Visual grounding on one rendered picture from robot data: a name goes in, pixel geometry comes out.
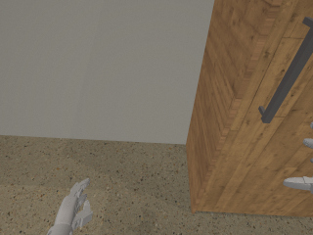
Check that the wardrobe door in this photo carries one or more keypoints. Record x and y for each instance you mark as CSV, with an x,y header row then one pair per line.
x,y
256,157

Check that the robot left hand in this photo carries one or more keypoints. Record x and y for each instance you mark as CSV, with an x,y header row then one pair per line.
x,y
67,213

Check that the handle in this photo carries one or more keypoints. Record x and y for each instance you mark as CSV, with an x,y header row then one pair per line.
x,y
297,64

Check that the left robot forearm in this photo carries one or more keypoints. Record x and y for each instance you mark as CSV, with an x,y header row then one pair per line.
x,y
60,229

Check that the robot right hand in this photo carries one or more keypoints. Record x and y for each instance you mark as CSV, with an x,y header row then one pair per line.
x,y
302,183

